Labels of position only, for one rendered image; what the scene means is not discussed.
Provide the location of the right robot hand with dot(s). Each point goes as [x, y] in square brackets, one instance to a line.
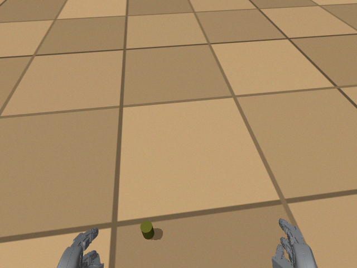
[299, 253]

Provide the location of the can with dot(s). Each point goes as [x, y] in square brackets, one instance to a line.
[147, 230]

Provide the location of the left robot hand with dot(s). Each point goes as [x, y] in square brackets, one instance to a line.
[73, 255]

